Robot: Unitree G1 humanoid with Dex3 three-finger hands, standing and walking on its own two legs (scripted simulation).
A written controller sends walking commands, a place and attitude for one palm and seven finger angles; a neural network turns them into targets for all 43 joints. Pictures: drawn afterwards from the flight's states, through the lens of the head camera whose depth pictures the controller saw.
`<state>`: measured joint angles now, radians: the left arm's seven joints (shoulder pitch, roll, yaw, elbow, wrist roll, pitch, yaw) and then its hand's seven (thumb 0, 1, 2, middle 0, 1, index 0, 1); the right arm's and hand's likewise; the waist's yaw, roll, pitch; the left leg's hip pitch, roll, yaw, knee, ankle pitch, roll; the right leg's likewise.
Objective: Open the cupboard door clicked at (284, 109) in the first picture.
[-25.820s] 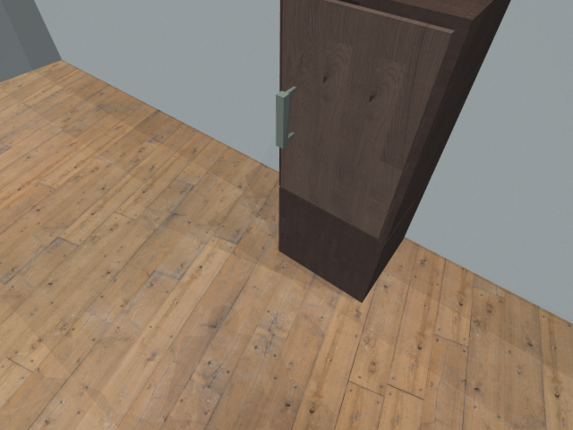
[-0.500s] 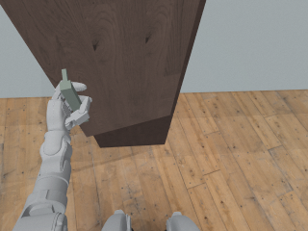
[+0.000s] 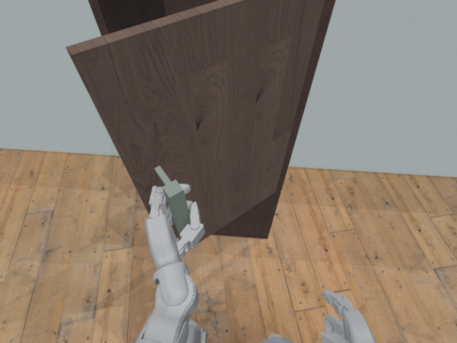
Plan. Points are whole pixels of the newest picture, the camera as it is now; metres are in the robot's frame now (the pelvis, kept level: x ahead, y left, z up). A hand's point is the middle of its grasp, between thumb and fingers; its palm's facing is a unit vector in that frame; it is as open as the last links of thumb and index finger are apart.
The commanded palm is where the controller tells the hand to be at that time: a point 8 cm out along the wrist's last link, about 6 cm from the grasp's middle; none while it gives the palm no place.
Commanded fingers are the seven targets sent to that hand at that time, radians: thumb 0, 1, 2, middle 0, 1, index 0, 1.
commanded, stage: pull the door open along its arc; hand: left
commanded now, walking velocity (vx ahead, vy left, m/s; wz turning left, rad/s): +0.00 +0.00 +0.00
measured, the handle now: (173, 203) +0.35 +0.12 +0.03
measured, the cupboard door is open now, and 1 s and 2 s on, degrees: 40 46 48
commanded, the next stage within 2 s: open thumb and fingers to let go in 0.04 s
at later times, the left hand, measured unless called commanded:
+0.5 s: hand (209, 235) +0.29 +0.05 +0.04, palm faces +0.36 -0.93 -0.03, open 9.2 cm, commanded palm +0.25 +0.10 +0.03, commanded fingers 0.00 -0.43 0.33 -0.31 -1.21 -0.31 -1.21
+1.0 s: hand (209, 236) +0.29 +0.05 +0.04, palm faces +0.32 -0.95 -0.02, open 14.7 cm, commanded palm +0.25 +0.10 +0.03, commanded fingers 0.00 -0.50 0.30 -0.15 -0.30 -0.15 -0.30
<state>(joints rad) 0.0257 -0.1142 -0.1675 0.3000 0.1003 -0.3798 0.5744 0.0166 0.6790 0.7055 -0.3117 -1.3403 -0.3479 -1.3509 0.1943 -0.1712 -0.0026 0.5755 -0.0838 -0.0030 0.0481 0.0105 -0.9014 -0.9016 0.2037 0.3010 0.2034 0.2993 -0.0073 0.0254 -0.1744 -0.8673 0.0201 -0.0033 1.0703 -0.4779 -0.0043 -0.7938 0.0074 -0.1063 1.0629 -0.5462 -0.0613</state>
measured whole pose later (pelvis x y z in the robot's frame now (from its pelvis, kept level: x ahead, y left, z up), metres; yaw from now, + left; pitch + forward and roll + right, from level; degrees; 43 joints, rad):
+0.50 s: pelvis -0.01 -0.03 +0.00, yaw +1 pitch +15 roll +2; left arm 0.06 -0.10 -0.18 0.28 0.08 -0.38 0.55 0.01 0.19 0.59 -0.35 -1.27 -0.36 -1.28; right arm 0.20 -0.19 -0.01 0.60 -0.08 -0.04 0.01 0.01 -0.90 -0.90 0.20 0.30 0.20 0.30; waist -0.01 0.03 -0.17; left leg -0.88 0.01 -0.02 1.06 -0.45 -0.04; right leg -0.82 0.00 -0.12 1.10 -0.55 -0.10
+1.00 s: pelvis -0.02 -0.01 -0.01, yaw +1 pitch +15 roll +1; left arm 0.01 -0.11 -0.22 0.32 0.10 -0.40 0.57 -0.01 -0.49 0.30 -0.35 -0.70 -0.34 -0.72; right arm 0.18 -0.18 0.00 0.60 -0.09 -0.03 0.01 0.01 -0.90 -0.90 0.20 0.30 0.20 0.30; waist 0.00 0.04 -0.16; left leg -0.89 0.01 -0.01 1.08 -0.46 -0.02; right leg -0.83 0.00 -0.11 1.11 -0.55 -0.08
